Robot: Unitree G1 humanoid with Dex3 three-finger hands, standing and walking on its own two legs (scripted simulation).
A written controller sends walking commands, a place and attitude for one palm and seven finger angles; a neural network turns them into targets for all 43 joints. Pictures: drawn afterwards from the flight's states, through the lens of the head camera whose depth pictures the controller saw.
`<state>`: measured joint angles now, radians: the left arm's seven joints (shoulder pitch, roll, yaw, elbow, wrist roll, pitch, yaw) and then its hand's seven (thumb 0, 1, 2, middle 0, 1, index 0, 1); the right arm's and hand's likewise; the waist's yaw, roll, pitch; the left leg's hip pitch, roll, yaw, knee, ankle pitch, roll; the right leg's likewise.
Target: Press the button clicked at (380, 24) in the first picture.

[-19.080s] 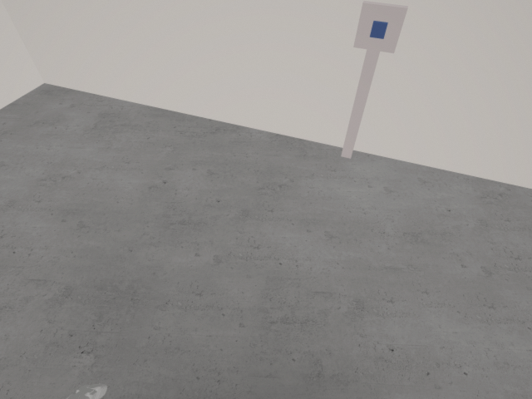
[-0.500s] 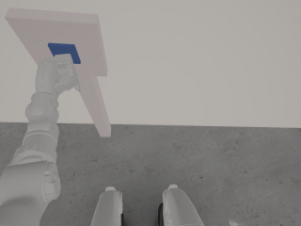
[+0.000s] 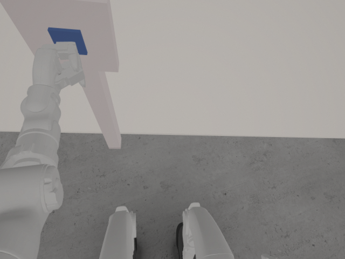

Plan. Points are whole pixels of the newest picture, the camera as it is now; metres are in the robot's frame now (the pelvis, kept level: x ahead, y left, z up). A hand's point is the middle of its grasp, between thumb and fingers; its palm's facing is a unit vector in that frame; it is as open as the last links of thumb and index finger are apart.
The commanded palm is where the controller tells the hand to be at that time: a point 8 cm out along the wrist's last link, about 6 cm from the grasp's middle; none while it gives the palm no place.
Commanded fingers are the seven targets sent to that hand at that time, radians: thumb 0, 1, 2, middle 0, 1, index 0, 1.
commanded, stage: pull the fist back off the button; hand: left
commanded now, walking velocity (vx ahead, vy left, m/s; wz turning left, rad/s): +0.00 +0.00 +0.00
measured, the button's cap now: (69, 38) +0.57 +0.19 +0.10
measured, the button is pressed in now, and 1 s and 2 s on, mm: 13 0 0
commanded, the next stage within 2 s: draw the hand back to the body in 1.06 s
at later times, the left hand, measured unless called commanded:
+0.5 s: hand (80, 77) +0.50 +0.17 +0.06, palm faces -0.03 -1.00 -0.04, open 2.9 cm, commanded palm +0.48 +0.21 +0.07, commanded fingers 0.00 0.90 0.90 -1.30 -1.50 -1.30 -1.50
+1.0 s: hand (74, 106) +0.43 +0.17 +0.06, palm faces -0.05 -1.00 -0.02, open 3.1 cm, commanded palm +0.41 +0.23 +0.07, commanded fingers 0.00 0.90 0.90 -1.30 -1.50 -1.30 -1.50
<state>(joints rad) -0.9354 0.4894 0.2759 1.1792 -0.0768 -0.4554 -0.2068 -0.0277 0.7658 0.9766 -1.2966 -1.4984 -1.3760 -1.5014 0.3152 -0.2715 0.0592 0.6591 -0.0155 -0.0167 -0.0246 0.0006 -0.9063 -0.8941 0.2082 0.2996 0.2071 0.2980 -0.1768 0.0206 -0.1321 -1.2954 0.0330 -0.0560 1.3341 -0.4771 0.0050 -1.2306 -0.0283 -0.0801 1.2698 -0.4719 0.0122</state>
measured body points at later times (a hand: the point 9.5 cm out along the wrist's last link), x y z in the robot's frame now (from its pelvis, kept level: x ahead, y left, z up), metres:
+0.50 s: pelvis +0.01 +0.00 +0.01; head +0.15 +0.03 +0.44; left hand +0.49 +0.23 +0.07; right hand +0.06 -0.26 -0.10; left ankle +0.07 +0.11 -0.60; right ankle +0.07 -0.14 -0.60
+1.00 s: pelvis +0.06 +0.00 +0.04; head +0.17 +0.02 +0.48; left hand +0.42 +0.23 +0.07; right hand +0.18 -0.26 -0.07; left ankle +0.07 +0.11 -0.60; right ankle +0.07 -0.14 -0.60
